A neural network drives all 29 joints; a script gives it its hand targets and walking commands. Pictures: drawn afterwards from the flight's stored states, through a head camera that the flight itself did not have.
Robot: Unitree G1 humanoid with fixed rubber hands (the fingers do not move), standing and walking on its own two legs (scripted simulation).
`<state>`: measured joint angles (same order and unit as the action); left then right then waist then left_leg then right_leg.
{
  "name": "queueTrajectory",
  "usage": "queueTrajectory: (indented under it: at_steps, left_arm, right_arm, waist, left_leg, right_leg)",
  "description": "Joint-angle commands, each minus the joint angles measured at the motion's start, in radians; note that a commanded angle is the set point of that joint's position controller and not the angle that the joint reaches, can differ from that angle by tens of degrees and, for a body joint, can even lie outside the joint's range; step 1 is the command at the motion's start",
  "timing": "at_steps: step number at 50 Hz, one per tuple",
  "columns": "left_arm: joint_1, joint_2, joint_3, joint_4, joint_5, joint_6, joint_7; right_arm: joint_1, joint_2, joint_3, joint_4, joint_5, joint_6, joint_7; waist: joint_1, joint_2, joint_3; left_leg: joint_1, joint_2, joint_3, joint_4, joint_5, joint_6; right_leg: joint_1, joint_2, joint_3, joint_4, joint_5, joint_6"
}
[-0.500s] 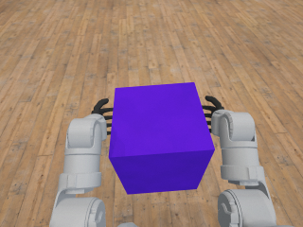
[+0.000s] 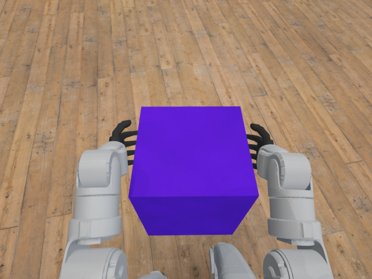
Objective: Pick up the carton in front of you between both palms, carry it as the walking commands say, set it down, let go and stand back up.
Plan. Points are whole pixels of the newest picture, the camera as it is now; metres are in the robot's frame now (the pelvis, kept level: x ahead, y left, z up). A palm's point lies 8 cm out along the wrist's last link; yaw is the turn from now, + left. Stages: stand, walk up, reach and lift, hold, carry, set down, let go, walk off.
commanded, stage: carry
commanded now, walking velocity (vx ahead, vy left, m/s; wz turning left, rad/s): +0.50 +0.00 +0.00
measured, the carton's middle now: (190, 176) +0.34 -0.02 -0.02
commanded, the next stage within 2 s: none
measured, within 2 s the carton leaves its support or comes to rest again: neither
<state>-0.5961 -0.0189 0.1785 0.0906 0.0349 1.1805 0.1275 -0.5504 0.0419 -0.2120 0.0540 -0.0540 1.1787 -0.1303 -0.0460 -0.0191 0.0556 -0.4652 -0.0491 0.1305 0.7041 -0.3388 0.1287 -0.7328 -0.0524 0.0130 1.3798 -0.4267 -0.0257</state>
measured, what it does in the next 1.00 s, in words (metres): walks ahead: right foot, then left foot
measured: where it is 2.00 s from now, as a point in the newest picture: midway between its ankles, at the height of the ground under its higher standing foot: (165, 97)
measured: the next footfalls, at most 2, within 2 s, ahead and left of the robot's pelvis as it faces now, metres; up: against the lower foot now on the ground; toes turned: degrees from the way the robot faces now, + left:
right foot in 0.26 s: +0.37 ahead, -0.09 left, +0.00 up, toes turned -4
left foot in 0.74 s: +0.64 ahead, +0.14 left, +0.00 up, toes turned +12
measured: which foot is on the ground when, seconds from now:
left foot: down 0.00-0.26, up 0.28-0.72, down 0.74-1.00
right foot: up 0.00-0.24, down 0.26-0.76, up 0.78-1.00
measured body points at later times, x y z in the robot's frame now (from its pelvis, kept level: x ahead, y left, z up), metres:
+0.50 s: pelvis +0.33 -0.02 +0.04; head +0.36 -0.03 +0.49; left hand +0.64 +0.16 +0.12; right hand +0.68 -0.14 +0.12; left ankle +0.34 +0.12 -0.66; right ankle +0.33 -0.09 -0.71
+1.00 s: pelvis +0.63 +0.06 +0.04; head +0.62 +0.07 +0.49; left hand +0.90 +0.20 +0.09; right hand +0.89 -0.10 +0.10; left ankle +0.60 +0.13 -0.71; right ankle +0.69 -0.09 -0.66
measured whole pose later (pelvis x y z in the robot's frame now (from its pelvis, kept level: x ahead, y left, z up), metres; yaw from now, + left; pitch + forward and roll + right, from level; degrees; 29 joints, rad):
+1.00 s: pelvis +0.63 +0.06 +0.04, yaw -1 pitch +4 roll -1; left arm -0.14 -0.13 0.09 -0.27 0.13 1.22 0.09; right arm -0.13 0.13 -0.09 -0.25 -0.12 1.19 -0.10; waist -0.02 -0.01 -0.12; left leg -0.18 0.02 0.22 0.30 -0.20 0.06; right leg -0.59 -0.11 -0.09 0.83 -0.21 0.02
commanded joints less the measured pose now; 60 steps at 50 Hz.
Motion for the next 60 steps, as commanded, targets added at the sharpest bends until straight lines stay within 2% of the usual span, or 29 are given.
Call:
queueTrajectory:
  at_steps: [1,4,7,9,11,12,13,14,15,16,17,18,20,23,29,34,36,37,38,39,40,42,43,45,48,51,57,59,60]
  left_arm:
    - [-0.641,-1.137,-0.656,-0.197,-0.351,-0.079,-0.173]
    - [-0.573,-1.116,-0.686,-0.213,-0.308,-0.115,-0.173]
    - [-0.523,-1.086,-0.713,-0.219,-0.286,-0.143,-0.185]
    - [-0.493,-1.067,-0.733,-0.229,-0.287,-0.152,-0.195]
    - [-0.478,-1.049,-0.746,-0.234,-0.299,-0.154,-0.205]
    - [-0.475,-1.042,-0.749,-0.239,-0.308,-0.153,-0.210]
    - [-0.464,-1.033,-0.745,-0.242,-0.319,-0.147,-0.215]
    - [-0.459,-0.960,-0.728,-0.217,-0.307,-0.143,-0.218]
    - [-0.415,-0.987,-0.732,-0.191,-0.331,-0.131,-0.223]
    - [-0.431,-0.999,-0.740,-0.222,-0.344,-0.124,-0.229]
    - [-0.459,-1.024,-0.748,-0.242,-0.362,-0.110,-0.236]
    - [-0.485,-1.047,-0.756,-0.266,-0.386,-0.097,-0.242]
    - [-0.501,-1.071,-0.767,-0.305,-0.421,-0.071,-0.256]
    - [-0.453,-1.079,-0.760,-0.330,-0.426,-0.033,-0.281]
    - [-0.257,-1.047,-0.740,-0.327,-0.379,0.013,-0.318]
    - [-0.138,-1.007,-0.746,-0.367,-0.323,0.029,-0.310]
    - [-0.099,-1.023,-0.748,-0.382,-0.318,0.037,-0.308]
    - [-0.086,-1.013,-0.747,-0.392,-0.317,0.040,-0.307]
    - [-0.129,-1.005,-0.761,-0.429,-0.326,0.050,-0.306]
    - [-0.153,-0.998,-0.773,-0.443,-0.333,0.057,-0.307]
    - [-0.160,-1.030,-0.778,-0.428,-0.338,0.053,-0.307]
    - [-0.139,-1.066,-0.782,-0.430,-0.347,0.034,-0.309]
    - [-0.129,-1.080,-0.786,-0.429,-0.344,0.024,-0.307]
    - [-0.107,-1.111,-0.797,-0.431,-0.343,0.011,-0.301]
    - [-0.064,-1.111,-0.803,-0.446,-0.331,-0.002,-0.289]
    - [-0.034,-1.089,-0.805,-0.469,-0.325,-0.002,-0.282]
    - [-0.028,-0.998,-0.797,-0.507,-0.332,0.036,-0.280]
    - [-0.032,-0.972,-0.785,-0.494,-0.333,0.050,-0.284]
    - [-0.025,-0.965,-0.776,-0.480,-0.330,0.054,-0.287]
  right_arm:
    - [-0.802,1.148,0.748,-0.226,0.508,-0.066,0.256]
    - [-0.737,1.153,0.789,-0.221,0.512,-0.099,0.275]
    - [-0.684,1.143,0.821,-0.192,0.504,-0.130,0.286]
    - [-0.657,1.127,0.833,-0.184,0.490,-0.143,0.285]
    - [-0.621,1.096,0.834,-0.189,0.474,-0.148,0.280]
    - [-0.616,1.074,0.835,-0.199,0.468,-0.147,0.276]
    - [-0.641,1.047,0.834,-0.218,0.461,-0.142,0.275]
    - [-0.601,1.063,0.830,-0.193,0.461,-0.124,0.271]
    - [-0.571,1.009,0.799,-0.198,0.440,-0.114,0.262]
    - [-0.570,1.014,0.789,-0.192,0.433,-0.106,0.255]
    - [-0.567,1.014,0.774,-0.192,0.416,-0.100,0.249]
    - [-0.550,1.014,0.758,-0.194,0.400,-0.091,0.243]
    - [-0.493,1.015,0.733,-0.197,0.368,-0.074,0.232]
    - [-0.390,1.026,0.722,-0.205,0.313,-0.051,0.221]
    - [-0.267,1.036,0.764,-0.272,0.274,-0.006,0.232]
    - [-0.196,1.044,0.806,-0.320,0.325,0.031,0.276]
    - [-0.138,1.036,0.796,-0.321,0.339,0.041,0.288]
    - [-0.122,1.027,0.789,-0.321,0.343,0.044,0.293]
    - [-0.118,1.010,0.778,-0.303,0.331,0.041,0.297]
    - [-0.110,1.025,0.774,-0.288,0.335,0.036,0.299]
    - [-0.123,1.040,0.774,-0.319,0.350,0.034,0.302]
    - [-0.140,1.085,0.796,-0.356,0.368,0.024,0.308]
    - [-0.158,1.102,0.807,-0.370,0.376,0.017,0.311]
    - [-0.156,1.107,0.819,-0.389,0.389,0.008,0.315]
    - [-0.119,1.089,0.828,-0.407,0.398,0.001,0.321]
    - [-0.094,1.055,0.830,-0.434,0.395,0.002,0.321]
    - [-0.046,0.972,0.806,-0.443,0.357,0.034,0.301]
    - [-0.048,0.950,0.799,-0.430,0.347,0.046,0.298]
    - [-0.058,0.941,0.799,-0.426,0.346,0.052,0.297]
  waist:
    - [-0.020,0.124,-0.614]
    - [-0.029,0.116,-0.603]
    - [-0.029,0.117,-0.554]
    - [-0.014,0.125,-0.533]
    - [0.009,0.140,-0.578]
    - [0.058,0.132,-0.617]
    - [0.104,0.061,-0.665]
    - [0.081,-0.202,-0.800]
    - [0.098,-0.189,-0.802]
    - [0.099,-0.165,-0.710]
    - [0.095,-0.073,-0.647]
    - [0.086,-0.033,-0.597]
    - [0.075,-0.032,-0.575]
    - [0.071,-0.071,-0.545]
    - [0.074,-0.154,-0.417]
    - [0.070,-0.157,-0.323]
    - [0.049,-0.100,-0.367]
    - [0.037,-0.047,-0.428]
    - [0.025,0.195,-0.500]
    - [0.020,0.359,-0.488]
    - [0.028,0.264,-0.464]
    - [0.028,0.092,-0.450]
    - [0.035,0.068,-0.441]
    - [0.038,0.118,-0.432]
    - [0.034,0.138,-0.400]
    - [0.030,0.131,-0.360]
    - [0.022,0.156,-0.277]
    - [0.028,0.172,-0.278]
    - [0.042,0.164,-0.309]
  left_leg:
    - [0.626,0.296,-0.425,-0.168,0.594,0.138]
    - [0.648,0.265,-0.340,-0.169,0.790,0.100]
    - [0.634,0.226,-0.249,-0.177,0.882,0.048]
    - [0.611,0.209,-0.180,-0.164,0.964,0.010]
    - [0.573,0.203,-0.114,-0.041,1.074,-0.039]
    - [0.484,0.189,-0.061,0.085,1.005,-0.065]
    - [0.283,0.172,-0.066,0.244,0.617,-0.083]
    - [-0.076,0.023,-0.093,0.531,-0.103,-0.144]
    - [-0.208,-0.004,-0.161,0.654,-0.212,-0.129]
    - [-0.290,0.037,-0.173,0.640,-0.174,-0.111]
    - [-0.297,0.067,-0.167,0.564,-0.123,-0.108]
    - [-0.277,0.087,-0.156,0.472,-0.081,-0.113]
    - [-0.179,0.094,-0.133,0.311,-0.036,-0.131]
    - [-0.140,0.080,-0.074,0.128,-0.030,-0.154]
    - [-0.124,0.085,0.006,-0.131,0.222,-0.162]
    - [0.005,0.090,0.063,-0.266,0.293,-0.139]
    - [0.261,0.050,0.124,-0.302,0.214,-0.117]
    - [0.464,0.114,0.039,-0.285,0.138,-0.103]
    - [0.649,0.363,-0.397,-0.377,-0.035,0.011]
    - [0.740,0.469,-0.676,-0.495,0.039,0.100]
    - [0.718,0.476,-0.610,-0.463,0.128,0.108]
    - [0.582,0.427,-0.440,-0.462,0.182,0.054]
    - [0.514,0.403,-0.364,-0.493,0.142,0.023]
    - [0.453,0.366,-0.252,-0.541,0.084,0.003]
    - [0.468,0.346,-0.173,-0.581,0.105,0.017]
    - [0.505,0.318,-0.100,-0.562,0.253,0.007]
    - [0.572,0.293,-0.015,-0.496,0.480,-0.022]
    - [0.571,0.290,0.014,-0.411,0.613,-0.046]
    - [0.540,0.271,0.055,-0.301,0.695,-0.065]
  right_leg:
    - [-0.185,-0.024,-0.016,-0.114,0.050,0.006]
    - [-0.156,-0.006,-0.058,-0.306,0.184,-0.004]
    - [-0.031,0.039,-0.115,-0.597,0.328,-0.020]
    - [0.130,0.090,-0.167,-0.778,0.400,-0.034]
    - [0.409,0.133,-0.204,-0.928,0.489,-0.059]
    - [0.621,0.107,-0.203,-0.982,0.539,-0.069]
    - [0.869,-0.070,-0.019,-0.905,0.639,-0.090]
    - [1.203,-0.367,0.469,-0.858,0.796,-0.299]
    - [1.237,-0.354,0.577,-0.949,0.609,-0.326]
    - [1.184,-0.311,0.495,-0.968,0.571,-0.284]
    - [1.110,-0.287,0.405,-0.987,0.618,-0.233]
    - [1.037,-0.269,0.341,-1.013,0.667,-0.196]
    - [0.945,-0.243,0.251,-1.070,0.640,-0.150]
    - [0.909,-0.225,0.161,-1.104,0.674,-0.134]
    - [0.860,-0.172,-0.004,-1.150,0.673,-0.095]
    - [0.794,-0.180,-0.063,-1.118,0.631,-0.068]
    - [0.687,-0.137,-0.141,-0.925,0.670,-0.033]
    - [0.559,-0.104,-0.174,-0.764,0.562,-0.002]
    - [0.308,-0.019,-0.185,-0.467,0.336,0.048]
    - [0.068,0.079,-0.127,-0.289,-0.027,0.052]
    - [0.005,0.014,-0.035,-0.172,-0.057,0.019]
    - [0.030,-0.059,-0.011,-0.188,0.024,0.001]
    - [0.065,-0.085,-0.004,-0.263,0.078,0.007]
    - [0.114,-0.076,-0.049,-0.374,0.140,0.023]
    - [0.088,-0.075,-0.092,-0.550,0.220,0.049]
    - [0.088,-0.059,-0.136,-0.702,0.313,0.052]
    - [0.144,-0.026,-0.202,-0.859,0.401,0.018]
    - [0.244,0.000,-0.236,-0.902,0.369,0.000]
    - [0.372,0.039,-0.282,-0.937,0.343,-0.004]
